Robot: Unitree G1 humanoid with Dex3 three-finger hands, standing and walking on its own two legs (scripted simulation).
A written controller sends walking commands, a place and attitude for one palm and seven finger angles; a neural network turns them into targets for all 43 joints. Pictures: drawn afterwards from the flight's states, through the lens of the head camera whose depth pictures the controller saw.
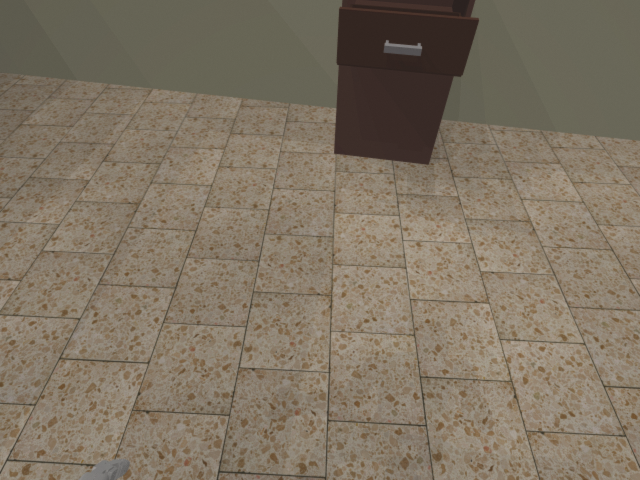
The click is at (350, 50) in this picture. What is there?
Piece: drawer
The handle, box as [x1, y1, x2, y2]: [383, 40, 421, 55]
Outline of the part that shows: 384,45 383,52 420,55 421,51 420,43 414,46 389,43 388,40 386,40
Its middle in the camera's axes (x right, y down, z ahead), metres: +0.27 -0.65 +1.30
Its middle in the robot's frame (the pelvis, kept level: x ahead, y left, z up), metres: +1.42 -0.21 -0.06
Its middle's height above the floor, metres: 0.71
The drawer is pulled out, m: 0.30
